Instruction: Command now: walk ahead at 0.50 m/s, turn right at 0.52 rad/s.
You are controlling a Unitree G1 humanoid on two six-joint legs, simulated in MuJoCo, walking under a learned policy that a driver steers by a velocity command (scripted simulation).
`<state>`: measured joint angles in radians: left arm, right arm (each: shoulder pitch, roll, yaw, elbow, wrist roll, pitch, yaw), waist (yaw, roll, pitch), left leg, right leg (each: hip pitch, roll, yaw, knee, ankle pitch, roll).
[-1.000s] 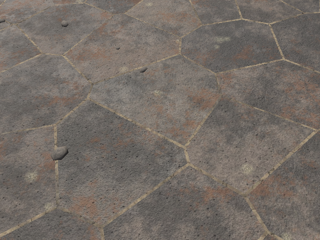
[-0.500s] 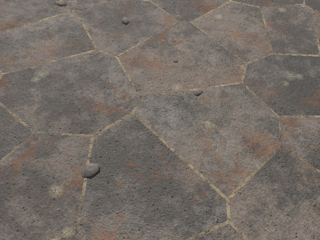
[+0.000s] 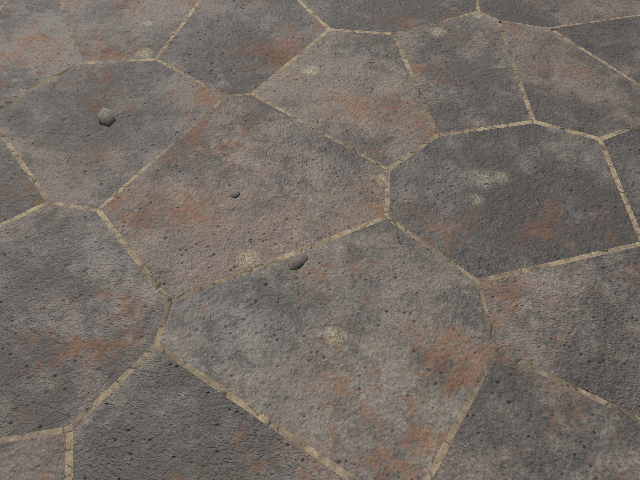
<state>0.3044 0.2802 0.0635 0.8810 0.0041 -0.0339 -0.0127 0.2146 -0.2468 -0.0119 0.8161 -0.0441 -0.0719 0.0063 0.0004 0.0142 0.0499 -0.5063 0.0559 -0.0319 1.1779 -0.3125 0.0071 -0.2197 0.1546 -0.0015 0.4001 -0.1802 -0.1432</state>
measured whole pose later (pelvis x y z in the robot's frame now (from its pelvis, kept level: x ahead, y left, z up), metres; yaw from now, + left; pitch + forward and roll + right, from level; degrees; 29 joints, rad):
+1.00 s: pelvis +0.51 -0.04 +0.01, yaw +0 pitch +1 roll +0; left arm 0.31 0.24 0.03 0.80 0.02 -0.09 0.01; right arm 0.27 -0.30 -0.08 0.81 -0.03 -0.01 0.04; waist 0.01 0.05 0.00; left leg -0.56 0.03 -0.02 1.08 -0.27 0.04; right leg -0.14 0.01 -0.12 0.32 -0.21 -0.04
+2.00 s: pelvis +1.05 +0.04 +0.00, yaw -2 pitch +0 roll +0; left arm 0.26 0.28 0.07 0.85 0.01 -0.02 -0.01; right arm 0.25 -0.24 -0.02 0.83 -0.03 -0.07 0.00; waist 0.00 0.01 0.05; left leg -0.42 0.03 0.00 1.22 -0.34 0.02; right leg -0.28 0.14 -0.03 0.46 -0.19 -0.14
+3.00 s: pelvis +1.24 +0.07 +0.00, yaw +1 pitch +0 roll +0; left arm 0.20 0.27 0.03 0.79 0.03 0.02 0.04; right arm 0.20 -0.29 -0.07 0.78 -0.01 0.08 0.04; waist 0.01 0.01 0.06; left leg -0.35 -0.02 0.01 0.80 -0.46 -0.02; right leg -0.17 -0.03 -0.11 0.46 -0.28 -0.02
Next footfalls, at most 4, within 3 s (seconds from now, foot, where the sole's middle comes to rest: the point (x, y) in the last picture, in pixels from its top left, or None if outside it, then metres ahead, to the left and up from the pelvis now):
0.32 left None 0.38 0.11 -0.77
0.78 right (405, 453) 0.53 -0.14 -0.77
1.28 left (296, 339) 0.80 0.09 -0.77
1.86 right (334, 233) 1.12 0.00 -0.77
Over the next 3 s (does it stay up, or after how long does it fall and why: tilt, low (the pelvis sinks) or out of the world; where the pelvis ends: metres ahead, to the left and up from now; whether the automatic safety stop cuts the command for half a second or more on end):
stays up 1.24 0.07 0.00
